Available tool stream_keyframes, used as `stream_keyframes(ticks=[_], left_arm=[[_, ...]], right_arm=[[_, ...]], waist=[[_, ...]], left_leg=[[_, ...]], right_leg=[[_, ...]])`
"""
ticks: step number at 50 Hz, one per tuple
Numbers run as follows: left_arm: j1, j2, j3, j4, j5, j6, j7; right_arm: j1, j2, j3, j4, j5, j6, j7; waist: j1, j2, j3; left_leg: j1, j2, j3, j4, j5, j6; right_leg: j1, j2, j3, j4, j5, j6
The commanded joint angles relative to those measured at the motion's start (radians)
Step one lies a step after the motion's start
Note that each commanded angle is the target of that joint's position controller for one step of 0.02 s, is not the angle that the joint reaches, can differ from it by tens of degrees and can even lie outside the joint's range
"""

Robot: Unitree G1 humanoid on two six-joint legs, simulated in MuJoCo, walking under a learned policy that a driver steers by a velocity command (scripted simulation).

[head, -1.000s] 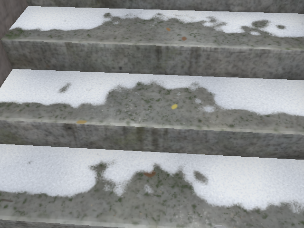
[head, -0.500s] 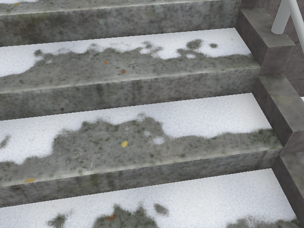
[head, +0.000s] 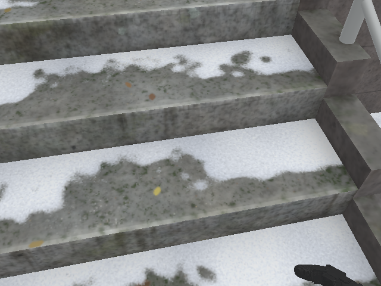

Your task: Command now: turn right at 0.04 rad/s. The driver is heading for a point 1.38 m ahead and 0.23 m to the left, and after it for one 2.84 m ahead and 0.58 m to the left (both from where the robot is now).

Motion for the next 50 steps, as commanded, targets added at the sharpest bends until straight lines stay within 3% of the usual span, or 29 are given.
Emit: stream_keyframes(ticks=[1, 4, 6, 8, 25, 26, 27, 28, 29, 30, 32, 35, 36, 37, 38, 39, 42, 50], left_arm=[[0.024, 0.052, 0.014, -0.076, 0.004, 0.021, 0.046], [0.038, 0.05, 0.016, -0.099, 0.012, 0.038, 0.055], [0.064, 0.045, 0.017, -0.105, 0.012, 0.038, 0.056], [0.077, 0.041, 0.019, -0.114, 0.015, 0.039, 0.056], [0.197, 0.02, 0.023, -0.102, 0.019, 0.058, 0.065], [0.084, 0.017, 0.024, -0.105, 0.026, 0.044, 0.0], [0.084, 0.021, 0.024, -0.093, 0.029, 0.044, -0.035], [0.215, 0.023, 0.029, -0.081, 0.011, 0.043, 0.025], [0.106, 0.031, 0.03, -0.068, 0.022, 0.036, -0.018], [0.078, 0.036, 0.028, -0.076, 0.013, 0.035, -0.034], [0.099, 0.035, 0.028, -0.046, 0.014, 0.044, -0.049], [0.096, 0.031, 0.023, -0.021, 0.014, 0.041, -0.053], [0.091, 0.031, 0.022, -0.016, 0.012, 0.039, -0.054], [0.208, 0.017, 0.022, 0.008, 0.008, 0.029, 0.016], [0.218, 0.015, 0.019, 0.027, 0.006, 0.027, 0.045], [0.201, 0.019, 0.018, 0.025, 0.01, 0.031, 0.058], [0.184, 0.022, 0.018, 0.032, 0.01, 0.042, 0.063], [0.225, 0.025, 0.016, 0.082, 0.009, 0.052, 0.06]], right_arm=[[0.086, -0.094, -0.03, -0.035, -0.001, 0.023, -0.079], [0.074, -0.091, -0.03, -0.036, -0.003, 0.04, -0.081], [0.087, -0.082, -0.027, -0.025, 0.004, 0.049, -0.073], [0.108, -0.092, -0.031, -0.007, 0.0, 0.053, -0.074], [0.31, -0.104, -0.044, 0.135, -0.008, 0.067, -0.082], [0.174, -0.066, -0.013, 0.058, -0.001, 0.037, 0.008], [0.185, -0.05, -0.004, 0.062, 0.002, 0.022, 0.06], [0.327, -0.115, -0.046, 0.125, -0.003, 0.038, -0.026], [0.214, -0.091, -0.013, 0.072, 0.004, 0.018, 0.04], [0.231, -0.082, -0.011, 0.076, 0.002, 0.014, 0.069], [0.275, -0.09, -0.01, 0.094, -0.003, 0.021, 0.091], [0.28, -0.095, -0.008, 0.095, -0.003, 0.024, 0.094], [0.279, -0.095, -0.008, 0.095, -0.002, 0.025, 0.093], [0.34, -0.116, -0.025, 0.12, -0.004, 0.027, -0.02], [0.342, -0.116, -0.02, 0.139, -0.004, 0.032, -0.064], [0.327, -0.111, -0.018, 0.144, -0.001, 0.038, -0.081], [0.303, -0.095, -0.015, 0.155, 0.002, 0.048, -0.083], [0.33, -0.098, -0.016, 0.211, 0.001, 0.057, -0.082]], waist=[[-0.045, 0.053, -0.14], [-0.04, 0.019, -0.119], [-0.039, 0.012, -0.104], [-0.038, 0.008, -0.076], [-0.043, 0.015, 0.023], [-0.018, 0.019, 0.026], [-0.027, 0.029, 0.023], [-0.048, 0.028, 0.004], [-0.019, 0.022, 0.026], [-0.04, 0.02, 0.004], [-0.039, 0.022, -0.002], [-0.037, 0.021, -0.024], [-0.036, 0.024, -0.033], [-0.043, 0.041, -0.059], [-0.034, 0.024, -0.048], [-0.036, 0.012, -0.035], [-0.04, 0.03, -0.019], [-0.038, 0.046, 0.032]], left_leg=[[0.175, 0.119, -0.086, -0.076, 0.515, 0.014], [0.14, 0.105, -0.079, -0.101, 0.382, 0.005], [0.133, 0.101, -0.078, -0.123, 0.304, -0.004], [0.112, 0.098, -0.079, -0.143, 0.247, -0.007], [0.073, 0.098, -0.092, -0.229, 0.067, 0.015], [0.004, 0.066, -0.034, -0.23, -0.068, 0.01], [-0.017, 0.061, -0.038, -0.252, -0.112, -0.006], [0.062, 0.096, -0.087, -0.245, 0.027, 0.015], [0.012, 0.062, -0.027, -0.226, -0.013, 0.004], [0.023, 0.054, -0.017, -0.221, -0.012, -0.011], [0.04, 0.047, -0.012, -0.212, 0.032, -0.015], [0.062, 0.051, -0.009, -0.182, 0.144, -0.002], [0.066, 0.053, -0.009, -0.173, 0.177, 0.0], [0.114, 0.12, -0.078, -0.208, 0.275, 0.01], [0.124, 0.119, -0.078, -0.201, 0.313, 0.007], [0.126, 0.117, -0.079, -0.201, 0.314, 0.005], [0.136, 0.114, -0.078, -0.224, 0.278, 0.006], [0.15, 0.121, -0.085, -0.254, 0.25, 0.022]], right_leg=[[0.049, -0.063, 0.04, -0.043, 0.403, -0.03], [0.081, -0.069, 0.052, -0.073, 0.374, -0.042], [0.096, -0.077, 0.065, -0.111, 0.328, -0.05], [0.107, -0.081, 0.071, -0.131, 0.31, -0.059], [0.101, -0.074, 0.067, -0.224, 0.081, -0.082], [0.067, -0.023, 0.011, -0.226, -0.065, -0.096], [0.086, -0.026, 0.023, -0.257, -0.103, -0.089], [0.122, -0.081, 0.077, -0.238, 0.068, -0.099], [0.081, -0.025, 0.017, -0.245, 0.007, -0.096], [0.096, -0.022, 0.018, -0.251, -0.012, -0.09], [0.095, -0.019, 0.02, -0.255, 0.023, -0.084], [0.102, -0.008, -0.006, -0.22, 0.15, -0.081], [0.103, -0.006, -0.012, -0.21, 0.176, -0.08], [0.167, -0.083, 0.044, -0.189, 0.355, -0.078], [0.177, -0.084, 0.041, -0.186, 0.401, -0.066], [0.174, -0.082, 0.042, -0.187, 0.406, -0.06], [0.168, -0.078, 0.041, -0.201, 0.348, -0.062], [0.149, -0.081, 0.038, -0.231, 0.257, -0.061]])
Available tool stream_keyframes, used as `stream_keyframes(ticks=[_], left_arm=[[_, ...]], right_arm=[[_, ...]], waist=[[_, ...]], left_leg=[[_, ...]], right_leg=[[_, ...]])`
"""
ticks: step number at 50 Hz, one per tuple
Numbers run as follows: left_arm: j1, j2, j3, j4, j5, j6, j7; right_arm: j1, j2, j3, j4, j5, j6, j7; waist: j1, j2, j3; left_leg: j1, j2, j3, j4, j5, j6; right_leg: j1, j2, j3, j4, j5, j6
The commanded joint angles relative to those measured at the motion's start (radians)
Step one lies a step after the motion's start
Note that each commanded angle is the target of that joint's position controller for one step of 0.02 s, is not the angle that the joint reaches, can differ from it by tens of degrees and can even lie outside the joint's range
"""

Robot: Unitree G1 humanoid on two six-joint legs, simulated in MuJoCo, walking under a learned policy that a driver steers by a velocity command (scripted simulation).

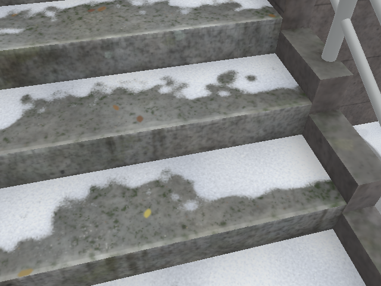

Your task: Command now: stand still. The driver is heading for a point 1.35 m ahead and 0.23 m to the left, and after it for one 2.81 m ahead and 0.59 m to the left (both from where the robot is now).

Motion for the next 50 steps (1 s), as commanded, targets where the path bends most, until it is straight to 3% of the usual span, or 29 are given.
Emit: stream_keyframes(ticks=[1, 5, 8, 11, 16, 20, 21, 22, 23, 24, 25, 26, 27, 28, 29, 30, 31, 32, 36, 38, 40, 41, 42, 43, 44, 45, 46, 48, 50], left_arm=[[0.054, 0.083, 0.016, -0.02, -0.001, -0.007, 0.001], [0.073, 0.076, 0.011, 0.006, -0.004, -0.002, 0.003], [0.084, 0.088, 0.018, 0.017, 0.002, 0.006, -0.002], [-0.016, 0.045, 0.008, -0.051, 0.018, 0.003, -0.017], [-0.037, 0.091, 0.022, -0.123, 0.018, -0.026, -0.042], [0.227, 0.067, 0.025, -0.069, 0.021, -0.029, -0.048], [0.419, 0.04, 0.032, 0.083, 0.07, -0.057, -0.095], [0.533, 0.082, 0.051, 0.115, 0.091, -0.061, -0.11], [0.524, 0.231, 0.071, 0.057, 0.045, -0.052, -0.062], [0.439, 0.264, 0.068, 0.047, 0.026, -0.044, -0.041], [0.307, 0.193, 0.051, 0.025, 0.023, -0.05, -0.04], [0.355, 0.098, 0.009, 0.11, 0.09, -0.047, -0.099], [0.382, 0.0, -0.035, 0.165, 0.125, -0.048, -0.125], [0.325, 0.101, 0.014, 0.126, 0.019, -0.073, -0.081], [0.281, 0.073, -0.008, 0.155, 0.022, -0.091, -0.072], [0.26, 0.048, -0.023, 0.167, 0.034, -0.107, -0.069], [0.189, -0.099, -0.084, 0.182, 0.175, -0.075, -0.097], [0.128, -0.091, -0.088, 0.162, 0.184, -0.071, -0.106], [0.164, 0.053, -0.076, 0.135, 0.101, -0.081, -0.125], [0.211, 0.199, -0.049, 0.141, 0.046, -0.108, -0.13], [0.277, 0.287, -0.014, 0.172, 0.032, -0.105, -0.145], [0.288, 0.289, -0.004, 0.189, 0.061, -0.094, -0.165], [0.337, 0.231, -0.007, 0.182, 0.139, -0.087, -0.182], [0.305, 0.186, -0.018, 0.128, 0.171, -0.077, -0.205], [0.166, 0.128, -0.014, 0.113, 0.148, -0.044, -0.239], [0.073, 0.117, -0.001, 0.073, 0.078, -0.04, -0.229], [0.015, 0.078, -0.012, 0.037, 0.06, -0.052, -0.201], [-0.085, 0.002, -0.05, -0.034, 0.071, -0.046, -0.151], [-0.053, -0.007, -0.07, -0.048, 0.08, -0.018, -0.122]], right_arm=[[0.058, -0.077, -0.015, -0.015, 0.001, -0.006, -0.005], [0.078, -0.078, -0.012, 0.006, -0.001, -0.01, -0.01], [0.126, -0.133, -0.033, 0.022, -0.005, 0.0, -0.005], [0.211, -0.164, -0.055, 0.05, 0.003, 0.006, 0.004], [0.182, -0.159, -0.065, 0.074, -0.02, -0.04, 0.013], [0.032, -0.178, -0.068, 0.046, -0.01, -0.038, 0.029], [-0.066, -0.085, -0.006, -0.014, -0.125, -0.045, 0.11], [-0.099, -0.059, -0.011, -0.013, -0.115, -0.041, 0.169], [0.013, -0.105, -0.043, -0.014, 0.023, -0.072, 0.113], [0.091, -0.064, -0.034, -0.02, 0.041, -0.075, 0.094], [0.02, -0.064, -0.026, -0.034, 0.01, -0.076, 0.09], [-0.105, -0.065, -0.031, -0.043, -0.029, -0.073, 0.125], [-0.13, -0.062, -0.019, -0.093, -0.036, -0.06, 0.133], [-0.196, 0.064, 0.007, -0.175, -0.033, -0.08, 0.091], [-0.231, 0.102, 0.03, -0.199, -0.019, -0.067, 0.08], [-0.279, 0.121, 0.045, -0.237, -0.004, -0.054, 0.066], [-0.292, 0.043, 0.061, -0.256, 0.002, -0.016, 0.136], [-0.252, 0.038, 0.059, -0.26, -0.012, -0.006, 0.164], [-0.557, -0.027, 0.068, -0.343, 0.007, 0.033, 0.149], [-0.424, -0.018, 0.068, -0.275, -0.013, 0.053, 0.177], [-0.389, -0.04, 0.063, -0.264, -0.013, 0.051, 0.179], [-0.328, -0.066, 0.046, -0.257, 0.011, 0.041, 0.161], [-0.093, -0.129, 0.023, -0.173, 0.025, 0.035, 0.134], [0.157, -0.184, 0.005, -0.075, 0.019, 0.032, 0.109], [0.418, -0.229, -0.015, 0.032, -0.058, 0.034, 0.097], [0.378, -0.196, -0.025, 0.062, -0.095, 0.021, 0.104], [0.254, -0.164, -0.027, 0.081, -0.072, 0.001, 0.11], [0.022, 0.019, 0.023, 0.118, -0.049, -0.032, 0.119], [-0.083, 0.077, 0.062, 0.132, -0.052, -0.052, 0.139]], waist=[[0.0, 0.024, 0.043], [0.004, 0.013, 0.049], [-0.019, 0.09, 0.089], [-0.07, 0.175, 0.204], [-0.026, 0.083, 0.205], [0.141, 0.083, 0.114], [0.216, -0.1, -0.034], [0.282, -0.168, -0.01], [0.174, -0.261, -0.067], [0.107, -0.299, -0.078], [0.068, -0.146, 0.086], [0.141, -0.219, 0.238], [0.082, -0.107, 0.152], [0.025, 0.007, 0.068], [-0.008, 0.026, 0.093], [-0.019, 0.041, 0.128], [-0.054, -0.061, 0.115], [-0.095, -0.055, 0.153], [-0.028, -0.059, 0.035], [-0.082, -0.104, -0.06], [-0.062, -0.154, -0.075], [-0.078, -0.195, -0.13], [-0.097, -0.097, -0.308], [-0.16, 0.052, -0.42], [-0.242, 0.265, -0.352], [-0.209, 0.158, -0.111], [-0.131, 0.161, -0.026], [0.03, -0.034, -0.065], [0.137, -0.058, -0.088]], left_leg=[[-0.01, 0.098, -0.077, -0.079, 0.202, 0.041], [-0.017, 0.101, -0.078, -0.084, 0.184, 0.041], [-0.008, 0.118, -0.156, -0.159, -0.243, 0.096], [-0.064, 0.319, -0.39, -0.307, -0.56, 0.233], [0.046, 0.308, -0.31, -0.296, -0.242, 0.243], [-0.228, 0.194, -0.095, -0.065, 0.127, 0.196], [-0.393, 0.162, -0.071, 0.126, 0.223, 0.238], [-0.578, 0.057, 0.003, 0.464, 0.204, 0.225], [-0.586, -0.049, 0.035, 0.847, -0.161, 0.096], [-0.687, -0.042, -0.065, 1.095, -0.159, 0.066], [-0.789, 0.027, -0.054, 1.275, -0.066, 0.064], [-1.159, -0.069, -0.213, 1.802, -0.056, 0.189], [-1.312, -0.061, -0.276, 1.926, 0.045, 0.294], [-1.152, 0.006, -0.123, 1.785, 0.008, 0.207], [-1.175, 0.004, -0.076, 1.857, -0.076, 0.177], [-1.177, -0.014, -0.096, 1.862, -0.091, 0.166], [-1.252, 0.03, -0.118, 1.877, 0.041, 0.337], [-1.235, 0.046, -0.089, 1.782, 0.06, 0.361], [-0.779, 0.102, 0.098, 1.151, 0.057, 0.222], [-0.645, -0.005, 0.206, 1.02, 0.047, 0.154], [-0.684, -0.085, 0.238, 0.699, -0.052, 0.135], [-0.563, -0.121, 0.211, 0.585, -0.033, 0.156], [-0.147, -0.086, -0.003, 0.625, 0.181, 0.236], [0.162, 0.001, -0.374, 0.404, 0.046, 0.332], [0.228, 0.15, -0.838, 0.054, -0.018, 0.448], [0.091, 0.168, -0.863, -0.019, -0.364, 0.301], [-0.035, 0.181, -0.836, -0.011, -0.306, 0.308], [-0.199, 0.129, -0.551, 0.015, -0.065, 0.268], [-0.332, 0.074, -0.324, 0.006, 0.134, 0.202]], right_leg=[[-0.01, -0.092, 0.058, -0.059, 0.208, -0.043], [0.002, -0.093, 0.058, -0.065, 0.202, -0.043], [-0.115, -0.022, -0.004, 0.027, -0.151, -0.056], [-0.317, -0.034, -0.12, 0.336, -0.229, -0.036], [-0.466, -0.118, -0.096, 0.489, -0.246, -0.03], [0.103, -0.021, -0.216, 0.153, -0.119, -0.101], [0.432, -0.001, -0.131, 0.157, 0.14, -0.113], [0.519, -0.065, -0.002, 0.067, 0.131, -0.172], [0.47, -0.361, 0.435, -0.127, 0.286, -0.153], [0.394, -0.425, 0.712, -0.309, -0.087, -0.255], [0.255, -0.413, 0.631, -0.325, -0.328, -0.297], [0.183, -0.425, 0.665, -0.225, -0.451, -0.407], [0.183, -0.393, 0.541, -0.159, -0.35, -0.356], [0.202, -0.345, 0.299, -0.199, -0.306, -0.205], [0.091, -0.326, 0.225, -0.2, -0.271, -0.183], [0.003, -0.296, 0.159, -0.22, -0.273, -0.158], [-0.15, -0.275, 0.163, -0.258, -0.269, -0.24], [-0.217, -0.25, 0.083, -0.301, -0.244, -0.243], [-0.334, -0.231, -0.063, -0.54, 0.152, -0.254], [-0.11, -0.264, -0.147, -0.337, 1.238, -0.306], [0.269, -0.325, -0.157, -0.173, 1.67, -0.272], [0.314, -0.334, -0.18, -0.066, 1.807, -0.273], [0.077, -0.313, -0.156, 0.193, 1.786, -0.226], [-0.234, -0.218, -0.083, 0.468, 1.357, -0.201], [-0.558, 0.031, 0.014, 1.024, 0.252, -0.158], [-0.845, 0.015, 0.187, 1.361, 0.271, -0.21], [-0.961, 0.021, 0.201, 1.597, 0.266, -0.217], [-0.998, 0.005, 0.179, 1.679, 0.216, -0.242], [-0.992, -0.059, 0.073, 1.6, 0.23, -0.24]])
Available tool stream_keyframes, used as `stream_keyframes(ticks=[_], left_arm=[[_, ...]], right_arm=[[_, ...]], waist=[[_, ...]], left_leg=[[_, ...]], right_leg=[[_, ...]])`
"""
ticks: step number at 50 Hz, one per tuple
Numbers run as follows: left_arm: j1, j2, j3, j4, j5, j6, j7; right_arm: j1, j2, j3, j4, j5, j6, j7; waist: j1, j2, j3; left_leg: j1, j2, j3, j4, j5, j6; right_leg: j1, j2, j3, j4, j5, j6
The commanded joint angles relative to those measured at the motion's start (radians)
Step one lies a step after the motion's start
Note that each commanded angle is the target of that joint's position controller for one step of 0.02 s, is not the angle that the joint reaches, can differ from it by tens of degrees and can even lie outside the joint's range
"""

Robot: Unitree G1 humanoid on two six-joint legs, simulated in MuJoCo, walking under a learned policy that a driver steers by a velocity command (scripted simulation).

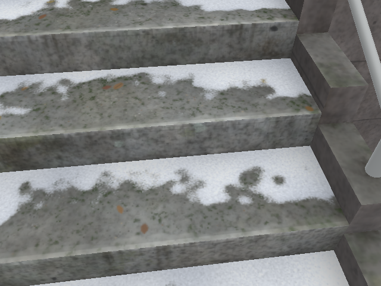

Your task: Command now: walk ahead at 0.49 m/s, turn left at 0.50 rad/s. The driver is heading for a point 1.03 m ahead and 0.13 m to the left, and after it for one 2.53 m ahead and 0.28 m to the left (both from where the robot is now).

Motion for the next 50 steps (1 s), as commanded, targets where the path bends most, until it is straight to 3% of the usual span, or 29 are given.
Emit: stream_keyframes(ticks=[1, 4, 7, 8, 10, 11, 12, 14, 15, 16, 17, 18, 19, 21, 22, 26, 28, 29, 32, 37, 40, 43, 44, 45, 46, 47, 48, 49, 50], left_arm=[[0.007, -0.057, -0.035, -0.094, -0.03, 0.017, 0.038], [-0.158, -0.064, -0.054, -0.14, -0.053, -0.005, 0.039], [-0.372, -0.042, -0.071, -0.231, -0.016, -0.015, 0.066], [-0.412, -0.039, -0.074, -0.251, -0.022, -0.013, 0.083], [-0.572, -0.063, -0.089, -0.32, -0.016, 0.025, 0.076], [-0.53, -0.096, -0.088, -0.326, -0.026, 0.019, 0.065], [-0.494, -0.087, -0.086, -0.346, -0.031, 0.027, 0.041], [-0.301, 0.074, -0.021, -0.273, -0.059, 0.021, 0.037], [-0.071, 0.135, 0.016, -0.235, -0.026, 0.011, 0.06], [0.211, 0.191, 0.028, -0.145, -0.034, 0.0, 0.073], [0.35, 0.203, 0.029, -0.115, -0.007, 0.007, 0.091], [0.248, 0.176, 0.029, -0.048, -0.024, -0.029, 0.1], [0.133, 0.117, 0.024, -0.027, -0.069, -0.048, 0.094], [0.012, -0.154, -0.035, 0.039, -0.073, -0.048, 0.081], [-0.066, -0.222, -0.053, 0.038, -0.064, -0.05, 0.082], [-0.062, -0.142, -0.032, 0.094, 0.015, -0.048, 0.046], [-0.028, -0.12, -0.045, 0.12, 0.027, -0.056, 0.048], [0.087, -0.099, -0.044, 0.172, 0.037, -0.047, 0.054], [0.231, -0.084, -0.053, 0.245, 0.076, -0.03, 0.063], [0.436, -0.101, -0.064, 0.299, 0.09, -0.035, 0.052], [0.287, -0.065, -0.063, 0.209, 0.034, -0.047, 0.004], [0.379, 0.055, -0.046, 0.251, -0.009, -0.086, -0.001], [0.363, 0.115, -0.031, 0.238, -0.023, -0.095, -0.005], [0.326, 0.136, -0.012, 0.221, -0.016, -0.101, -0.013], [0.458, 0.038, -0.031, 0.237, 0.026, -0.11, -0.04], [0.338, 0.129, 0.048, 0.174, -0.16, -0.119, 0.058], [0.249, 0.064, 0.053, 0.114, -0.151, -0.125, 0.065], [0.294, -0.065, 0.019, 0.184, -0.035, -0.077, -0.035], [0.172, -0.051, 0.033, 0.138, -0.013, -0.087, -0.051]], right_arm=[[-0.173, 0.075, 0.041, -0.032, -0.01, -0.052, 0.019], [0.046, 0.014, 0.041, 0.018, -0.074, -0.06, -0.004], [0.245, 0.025, 0.052, 0.094, -0.08, -0.068, 0.011], [0.262, 0.02, 0.051, 0.086, -0.072, -0.079, 0.015], [0.123, -0.003, 0.047, -0.005, 0.006, -0.08, 0.035], [0.091, -0.02, 0.054, -0.054, 0.044, -0.095, 0.033], [0.101, -0.147, 0.028, -0.015, 0.055, -0.101, 0.04], [0.112, -0.236, -0.02, -0.031, 0.078, -0.119, 0.049], [0.092, -0.211, -0.037, -0.023, 0.052, -0.106, 0.051], [0.191, -0.018, 0.001, -0.043, -0.025, -0.106, 0.062], [0.091, -0.034, -0.019, -0.003, 0.016, -0.083, 0.087], [0.009, -0.016, -0.029, -0.032, 0.039, -0.089, 0.075], [-0.018, -0.018, -0.035, -0.024, 0.039, -0.093, 0.052], [-0.114, 0.017, -0.015, -0.083, 0.014, -0.075, 0.026], [-0.114, 0.072, -0.001, -0.1, 0.014, -0.052, 0.024], [-0.149, 0.089, 0.031, -0.109, 0.062, -0.028, 0.046], [-0.19, -0.002, 0.018, -0.105, 0.07, -0.061, 0.059], [-0.235, 0.001, 0.026, -0.096, 0.074, -0.064, 0.062], [-0.403, 0.027, 0.057, -0.18, 0.078, -0.052, 0.017], [-0.583, -0.003, 0.07, -0.323, 0.07, -0.008, -0.013], [-0.667, 0.057, 0.079, -0.353, 0.027, 0.06, 0.035], [-0.648, 0.017, 0.05, -0.367, 0.032, 0.069, 0.048], [-0.515, -0.016, 0.028, -0.338, 0.045, 0.069, 0.04], [-0.333, -0.075, 0.001, -0.295, 0.034, 0.056, 0.022], [-0.186, -0.093, 0.007, -0.25, 0.077, 0.053, 0.019], [0.143, -0.159, -0.078, -0.164, 0.034, 0.023, -0.046], [0.062, -0.217, -0.09, -0.138, 0.044, -0.011, -0.06], [0.188, -0.214, -0.075, -0.065, -0.04, -0.006, -0.033], [0.157, -0.157, -0.074, -0.008, -0.028, -0.02, -0.031]], waist=[[0.161, 0.028, 0.055], [0.053, 0.117, 0.068], [-0.024, 0.053, 0.096], [-0.044, 0.101, 0.112], [-0.03, 0.119, 0.149], [-0.007, 0.217, 0.165], [0.06, 0.283, 0.154], [0.112, 0.223, 0.018], [0.184, 0.18, -0.143], [0.19, -0.199, -0.488], [0.274, -0.301, -0.3], [0.212, -0.226, 0.008], [0.134, -0.153, 0.089], [0.021, 0.052, 0.041], [-0.041, 0.068, 0.046], [-0.071, 0.082, 0.13], [-0.067, 0.092, 0.11], [-0.022, 0.007, 0.1], [0.03, 0.045, 0.135], [0.093, 0.02, 0.183], [0.013, -0.03, 0.175], [-0.042, -0.156, 0.12], [-0.07, -0.198, 0.077], [-0.107, -0.173, -0.025], [-0.093, -0.053, -0.249], [-0.247, 0.125, -0.248], [-0.155, 0.204, -0.236], [-0.19, 0.2, -0.158], [-0.151, 0.269, 0.056]], left_leg=[[0.03, 0.153, -0.236, -0.426, 0.259, 0.104], [0.03, 0.158, -0.314, -0.477, 0.097, 0.121], [0.325, 0.244, -0.439, -0.472, 0.043, 0.122], [0.337, 0.244, -0.452, -0.49, 0.087, 0.137], [-0.022, 0.264, -0.406, -0.694, 0.138, 0.165], [-0.095, 0.291, -0.403, -0.703, 0.331, 0.185], [-0.122, 0.331, -0.408, -0.655, 0.957, 0.217], [0.281, 0.307, -0.315, -0.428, 1.568, 0.136], [0.24, 0.245, -0.3, -0.108, 1.514, 0.064], [-0.144, 0.075, -0.296, 0.267, 0.808, 0.035], [-0.394, 0.02, -0.395, 0.823, 0.326, 0.038], [-0.585, 0.083, -0.333, 0.993, 0.381, 0.064], [-0.6, 0.114, -0.269, 1.068, 0.389, 0.063], [-0.573, 0.146, -0.261, 1.19, 0.372, 0.127], [-0.551, 0.173, -0.28, 1.153, 0.381, 0.146], [-0.715, 0.169, -0.246, 1.25, 0.328, 0.206], [-0.738, 0.162, -0.241, 1.212, 0.406, 0.199], [-0.839, 0.144, -0.191, 1.394, 0.32, 0.195], [-1.065, 0.158, -0.215, 1.301, 0.238, 0.205], [-1.12, 0.204, -0.116, 0.944, 0.393, 0.179], [-0.53, 0.244, 0.067, 0.709, 0.26, 0.159], [-0.259, 0.076, 0.171, 0.386, 0.056, 0.091], [-0.135, 0.036, 0.18, 0.29, 0.035, 0.079], [0.144, 0.045, 0.124, 0.277, 0.268, 0.117], [0.64, 0.175, -0.198, 0.227, 0.318, 0.216], [0.623, 0.33, -0.471, -0.043, 0.232, 0.234], [0.575, 0.444, -0.78, -0.346, 0.381, 0.276], [0.492, 0.426, -0.813, -0.385, -0.011, 0.216], [0.339, 0.395, -0.701, -0.345, -0.032, 0.209]], right_leg=[[-0.263, -0.057, -0.123, 0.041, -0.076, 0.006], [-0.315, -0.049, -0.192, 0.169, -0.222, 0.034], [-0.558, -0.105, -0.143, -0.032, -0.273, 0.028], [-0.55, -0.118, -0.161, -0.127, -0.256, 0.052], [-0.079, -0.117, -0.29, -0.498, -0.45, 0.124], [0.119, -0.067, -0.345, -0.476, -0.523, 0.16], [0.258, -0.016, -0.37, -0.527, -0.361, 0.15], [0.344, 0.083, -0.374, -0.852, -0.353, 0.134], [0.613, -0.01, -0.164, -0.932, -0.123, 0.065], [1.115, -0.31, 0.453, -1.192, -0.185, -0.184], [0.953, -0.41, 0.891, -1.493, -0.751, -0.192], [0.762, -0.353, 0.728, -1.532, -1.048, -0.058], [0.622, -0.357, 0.551, -1.485, -0.9, -0.066], [0.524, -0.345, 0.291, -1.479, -0.572, -0.052], [0.466, -0.303, 0.176, -1.512, -0.463, -0.004], [0.471, -0.247, -0.143, -1.625, -0.308, 0.019], [0.511, -0.223, -0.244, -1.634, -0.184, 0.072], [0.605, -0.224, -0.243, -1.641, -0.151, 0.038], [0.827, -0.244, -0.248, -1.66, -0.169, 0.026], [1.012, -0.309, -0.226, -1.78, -0.041, 0.017], [0.69, -0.284, -0.43, -1.922, 0.257, 0.014], [0.889, -0.313, -0.421, -1.729, 1.106, -0.038], [0.96, -0.319, -0.431, -1.627, 1.298, -0.03], [0.866, -0.291, -0.425, -1.457, 1.347, 0.005], [0.484, -0.241, -0.292, -1.232, 1.067, 0.056], [0.519, -0.089, -0.36, -0.791, 0.497, 0.129], [0.357, 0.048, -0.222, -0.366, -0.274, 0.181], [0.133, 0.01, 0.132, -0.094, -0.011, 0.109], [-0.052, 0.029, 0.089, 0.133, -0.055, 0.066]])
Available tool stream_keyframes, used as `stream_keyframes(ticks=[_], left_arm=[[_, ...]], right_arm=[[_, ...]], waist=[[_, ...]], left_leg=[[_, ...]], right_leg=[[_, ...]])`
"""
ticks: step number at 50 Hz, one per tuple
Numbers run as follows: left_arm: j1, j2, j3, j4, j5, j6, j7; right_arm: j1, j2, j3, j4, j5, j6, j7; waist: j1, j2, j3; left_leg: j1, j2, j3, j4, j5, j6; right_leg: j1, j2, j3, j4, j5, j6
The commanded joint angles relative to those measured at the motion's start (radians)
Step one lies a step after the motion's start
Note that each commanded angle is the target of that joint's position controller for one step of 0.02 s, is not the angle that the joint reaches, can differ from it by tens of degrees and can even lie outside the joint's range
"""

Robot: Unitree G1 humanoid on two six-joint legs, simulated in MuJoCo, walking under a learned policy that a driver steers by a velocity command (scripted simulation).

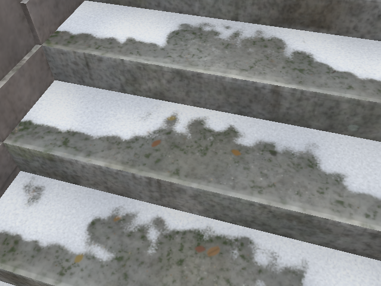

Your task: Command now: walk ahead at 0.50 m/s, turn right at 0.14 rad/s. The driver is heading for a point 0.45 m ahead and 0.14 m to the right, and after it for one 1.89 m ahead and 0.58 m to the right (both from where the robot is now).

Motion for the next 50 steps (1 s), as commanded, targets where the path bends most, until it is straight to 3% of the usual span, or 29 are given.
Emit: stream_keyframes(ticks=[1, 2, 3, 5, 7, 11, 14, 15, 19, 20, 21, 22, 23, 24, 25, 26, 28, 30, 33, 36, 38, 41, 43, 45, 46, 47, 48, 49, 50], left_arm=[[-0.095, 0.002, 0.017, -0.097, 0.019, -0.002, -0.035], [-0.127, -0.063, -0.013, -0.135, -0.007, 0.011, -0.022], [-0.123, -0.077, -0.028, -0.149, 0.006, 0.031, -0.012], [-0.106, -0.077, -0.031, -0.148, -0.008, 0.062, -0.006], [-0.168, -0.065, -0.042, -0.181, -0.026, 0.074, -0.017], [-0.398, -0.024, -0.061, -0.305, -0.036, 0.073, 0.0], [-0.576, 0.039, -0.065, -0.411, -0.032, 0.107, 0.012], [-0.613, 0.012, -0.069, -0.425, -0.023, 0.12, 0.01], [-0.436, 0.027, -0.042, -0.421, -0.01, 0.14, -0.023], [-0.397, 0.053, -0.025, -0.411, -0.025, 0.125, -0.008], [-0.31, 0.103, 0.0, -0.381, -0.033, 0.11, 0.024], [-0.157, 0.113, 0.004, -0.328, -0.051, 0.088, 0.056], [0.091, 0.163, 0.02, -0.228, -0.018, 0.09, 0.07], [0.197, 0.216, 0.044, -0.173, 0.019, 0.083, 0.069], [0.14, 0.21, 0.051, -0.16, 0.019, 0.054, 0.076], [0.087, 0.128, 0.034, -0.131, 0.013, 0.04, 0.08], [-0.08, 0.038, 0.005, -0.103, 0.001, 0.045, 0.057], [-0.15, -0.029, -0.03, -0.076, 0.008, 0.05, 0.036], [-0.173, 0.003, -0.029, -0.076, 0.017, 0.01, 0.042], [0.123, -0.037, -0.048, 0.038, 0.064, 0.003, 0.077], [0.21, -0.015, -0.051, 0.071, 0.091, 0.009, 0.056], [0.033, 0.041, -0.038, -0.055, 0.014, 0.01, 0.012], [-0.008, 0.09, -0.034, -0.104, -0.009, -0.011, 0.01], [0.033, 0.201, 0.016, -0.123, -0.034, -0.02, 0.02], [0.047, 0.216, 0.04, -0.107, -0.005, -0.023, -0.002], [0.222, 0.058, 0.014, -0.065, 0.044, -0.03, -0.019], [0.17, -0.007, 0.012, -0.057, 0.042, -0.006, -0.039], [-0.002, 0.021, 0.032, -0.073, 0.014, 0.016, -0.04], [-0.068, 0.033, 0.042, -0.087, -0.011, 0.014, -0.021]], right_arm=[[0.434, -0.121, -0.057, 0.213, -0.011, -0.017, -0.002], [0.327, -0.028, -0.026, 0.221, 0.006, -0.013, 0.007], [0.255, 0.05, 0.004, 0.228, -0.015, -0.013, 0.011], [0.203, 0.091, 0.019, 0.21, -0.018, -0.021, 0.01], [0.22, 0.071, 0.023, 0.22, -0.054, -0.035, -0.003], [0.349, -0.008, 0.036, 0.268, -0.108, -0.044, -0.009], [0.415, -0.071, 0.046, 0.235, -0.108, -0.038, 0.012], [0.462, -0.07, 0.047, 0.233, -0.076, -0.036, 0.024], [0.445, -0.258, -0.012, 0.212, -0.003, -0.092, 0.036], [0.469, -0.256, -0.022, 0.227, -0.012, -0.091, 0.044], [0.536, -0.201, -0.019, 0.227, -0.063, -0.09, 0.046], [0.604, -0.142, -0.013, 0.228, -0.113, -0.083, 0.049], [0.543, -0.113, -0.007, 0.21, -0.101, -0.063, 0.077], [0.36, -0.097, -0.017, 0.16, -0.032, -0.047, 0.09], [0.315, -0.07, -0.015, 0.139, -0.001, -0.059, 0.066], [0.258, -0.055, -0.012, 0.117, -0.008, -0.071, 0.031], [0.203, -0.01, 0.012, 0.06, 0.003, -0.065, -0.003], [0.206, -0.041, 0.007, 0.042, -0.003, -0.039, -0.004], [0.147, -0.092, -0.001, 0.004, 0.003, -0.016, -0.021], [-0.017, -0.018, 0.04, -0.08, -0.001, -0.033, -0.035], [-0.187, -0.039, 0.049, -0.164, 0.0, -0.03, -0.034], [-0.372, -0.011, 0.071, -0.265, -0.005, 0.015, -0.036], [-0.247, 0.046, 0.082, -0.231, -0.004, 0.032, 0.001], [-0.177, -0.09, 0.031, -0.204, 0.013, 0.028, 0.022], [-0.002, -0.154, 0.001, -0.16, 0.021, 0.006, 0.017], [0.26, -0.155, 0.0, -0.053, 0.024, -0.008, 0.021], [0.511, -0.203, -0.017, 0.03, -0.019, 0.002, 0.002], [0.598, -0.202, -0.023, 0.087, -0.042, -0.012, -0.02], [0.434, -0.219, -0.035, 0.098, -0.019, -0.036, -0.03]], waist=[[-0.102, 0.117, -0.046], [-0.026, 0.033, -0.072], [0.04, -0.022, -0.063], [0.094, -0.007, 0.021], [0.093, 0.079, 0.062], [0.05, 0.058, 0.068], [0.005, 0.073, 0.052], [-0.012, 0.103, 0.064], [0.114, 0.173, 0.019], [0.112, 0.202, -0.013], [0.077, 0.18, -0.124], [0.083, 0.084, -0.31], [0.174, -0.084, -0.318], [0.219, -0.141, -0.178], [0.176, -0.181, -0.079], [0.143, -0.158, -0.024], [0.006, -0.036, -0.034], [-0.065, 0.072, -0.064], [-0.062, 0.056, -0.051], [0.044, -0.055, -0.002], [0.072, 0.027, 0.003], [0.058, -0.014, 0.057], [-0.006, -0.109, 0.051], [-0.028, -0.11, -0.051], [-0.063, -0.15, -0.112], [-0.042, 0.118, -0.398], [-0.154, 0.296, -0.382], [-0.219, 0.273, -0.175], [-0.131, 0.212, 0.005]], left_leg=[[0.531, 0.292, -0.694, -0.649, 0.131, 0.24], [0.513, 0.289, -0.586, -0.657, 0.201, 0.222], [0.469, 0.283, -0.482, -0.689, 0.222, 0.194], [0.375, 0.29, -0.335, -0.805, 0.196, 0.157], [0.322, 0.263, -0.205, -0.883, 0.187, 0.154], [0.445, 0.189, -0.038, -0.908, 0.16, 0.098], [0.464, 0.254, 0.011, -1.118, 0.199, 0.112], [0.422, 0.27, 0.018, -1.18, 0.247, 0.131], [0.818, 0.341, 0.116, -0.894, 1.443, 0.189], [0.91, 0.343, 0.125, -0.788, 1.586, 0.202], [0.829, 0.302, 0.125, -0.601, 1.662, 0.161], [0.561, 0.255, 0.056, -0.331, 1.366, 0.097], [0.222, 0.103, -0.027, -0.059, 0.539, 0.031], [-0.053, -0.012, -0.24, 0.285, 0.344, 0.032], [-0.176, -0.008, -0.342, 0.475, 0.405, 0.036], [-0.206, -0.014, -0.371, 0.657, 0.422, 0.055], [-0.276, -0.024, -0.374, 0.852, 0.448, 0.099], [-0.403, 0.0, -0.319, 0.927, 0.43, 0.118], [-0.35, 0.076, -0.196, 0.756, 0.328, 0.088], [-0.598, 0.058, -0.221, 0.953, 0.071, 0.093], [-0.669, 0.069, -0.198, 0.735, 0.073, 0.099], [-0.161, 0.098, -0.055, 0.296, -0.024, 0.033], [0.145, 0.044, 0.037, 0.313, 0.155, -0.022], [0.181, -0.083, 0.078, 0.0, 0.036, -0.017], [0.331, -0.055, -0.041, -0.116, 0.134, 0.034], [0.84, 0.104, -0.441, -0.195, 0.339, 0.228], [1.037, 0.291, -0.953, -0.61, 0.042, 0.344], [0.852, 0.283, -1.102, -0.75, -0.475, 0.252], [0.621, 0.279, -0.967, -0.729, -0.498, 0.223]], right_leg=[[-0.696, 0.122, 0.203, 0.841, 0.007, -0.124], [-0.741, 0.09, 0.202, 0.836, 0.011, -0.177], [-0.785, 0.044, 0.165, 0.828, 0.043, -0.214], [-0.805, 0.01, 0.134, 0.808, -0.037, -0.21], [-0.866, 0.032, 0.065, 1.028, -0.132, -0.215], [-1.039, 0.034, 0.022, 0.883, -0.101, -0.237], [-0.841, -0.061, -0.086, 0.344, 0.005, -0.155], [-0.704, -0.031, -0.134, 0.277, -0.045, -0.127], [-0.534, 0.132, -0.246, -0.071, -0.249, -0.062], [-0.47, 0.194, -0.273, -0.222, -0.292, -0.063], [-0.231, 0.214, -0.173, -0.207, -0.12, -0.114], [0.142, 0.138, 0.125, -0.288, 0.005, -0.214], [0.367, 0.037, 0.482, -0.61, -0.258, -0.282], [0.333, -0.019, 0.744, -0.834, -0.529, -0.232], [0.213, -0.039, 0.71, -0.822, -0.552, -0.198], [0.067, -0.036, 0.685, -0.794, -0.496, -0.234], [-0.076, -0.026, 0.596, -0.805, -0.25, -0.203], [-0.097, -0.001, 0.444, -0.801, -0.106, -0.19], [-0.24, 0.064, 0.234, -0.854, -0.107, -0.17], [-0.043, 0.004, 0.366, -0.864, -0.133, -0.175], [0.068, 0.003, 0.386, -0.86, -0.191, -0.136], [-0.337, -0.036, 0.392, -1.145, -0.211, -0.195], [-0.358, -0.107, 0.324, -1.125, 0.29, -0.217], [0.035, -0.088, 0.24, -0.964, 1.044, -0.186], [0.116, -0.049, 0.196, -0.757, 1.22, -0.132], [-0.208, 0.05, 0.205, -0.468, 0.912, -0.083], [-0.546, 0.218, 0.227, -0.117, -0.068, -0.038], [-0.721, 0.207, 0.315, 0.346, -0.005, -0.061], [-0.792, 0.158, 0.254, 0.484, 0.076, -0.076]])
Keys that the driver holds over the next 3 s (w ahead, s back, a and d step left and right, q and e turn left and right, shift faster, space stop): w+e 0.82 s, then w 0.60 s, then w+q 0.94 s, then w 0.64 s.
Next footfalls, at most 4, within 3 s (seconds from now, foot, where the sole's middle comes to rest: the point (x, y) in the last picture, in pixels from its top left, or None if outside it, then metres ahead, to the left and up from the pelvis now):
0.40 right None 0.37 -0.17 -0.53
0.90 left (228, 163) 0.73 -0.08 -0.38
1.52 right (356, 75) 0.94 -0.48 -0.23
2.08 left None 1.31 -0.37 -0.08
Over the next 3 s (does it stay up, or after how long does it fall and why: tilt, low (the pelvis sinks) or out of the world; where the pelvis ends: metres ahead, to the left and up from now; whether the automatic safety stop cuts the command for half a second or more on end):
stays up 1.58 -0.55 0.71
